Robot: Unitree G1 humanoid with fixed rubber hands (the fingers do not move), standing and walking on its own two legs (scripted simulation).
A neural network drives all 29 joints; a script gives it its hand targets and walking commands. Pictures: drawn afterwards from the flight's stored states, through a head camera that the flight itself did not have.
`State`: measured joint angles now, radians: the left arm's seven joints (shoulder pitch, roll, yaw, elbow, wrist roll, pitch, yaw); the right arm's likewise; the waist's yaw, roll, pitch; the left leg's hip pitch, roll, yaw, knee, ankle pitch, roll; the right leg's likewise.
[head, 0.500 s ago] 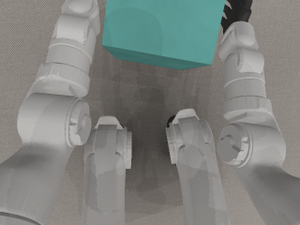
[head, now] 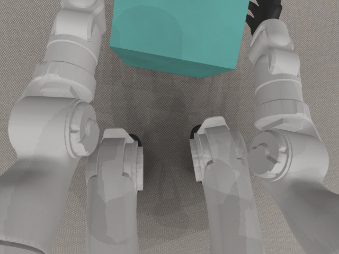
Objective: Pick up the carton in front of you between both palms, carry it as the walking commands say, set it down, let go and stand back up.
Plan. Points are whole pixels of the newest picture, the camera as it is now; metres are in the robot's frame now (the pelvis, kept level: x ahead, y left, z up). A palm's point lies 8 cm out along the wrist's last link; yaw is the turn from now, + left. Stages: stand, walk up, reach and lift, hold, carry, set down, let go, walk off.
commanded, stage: set down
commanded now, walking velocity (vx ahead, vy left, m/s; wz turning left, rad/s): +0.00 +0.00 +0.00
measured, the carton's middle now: (175, 19) +0.53 -0.04 -0.25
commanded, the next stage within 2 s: let go in 1.72 s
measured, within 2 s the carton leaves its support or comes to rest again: rests again in 0.44 s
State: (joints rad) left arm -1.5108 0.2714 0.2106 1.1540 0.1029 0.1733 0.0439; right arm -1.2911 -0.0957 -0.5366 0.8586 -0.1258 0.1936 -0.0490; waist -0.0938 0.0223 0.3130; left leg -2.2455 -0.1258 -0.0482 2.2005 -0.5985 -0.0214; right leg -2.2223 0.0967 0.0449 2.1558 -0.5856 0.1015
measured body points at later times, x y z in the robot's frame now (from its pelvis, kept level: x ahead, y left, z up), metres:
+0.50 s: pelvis +0.00 +0.00 +0.00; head +0.37 +0.01 +0.24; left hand +0.57 +0.12 -0.19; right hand +0.51 -0.21 -0.19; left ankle +0.10 +0.11 -0.34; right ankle +0.12 -0.13 -0.34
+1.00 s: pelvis +0.00 +0.00 +0.04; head +0.34 -0.01 +0.33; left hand +0.60 +0.13 -0.08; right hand +0.52 -0.24 -0.08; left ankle +0.10 +0.11 -0.34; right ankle +0.11 -0.13 -0.34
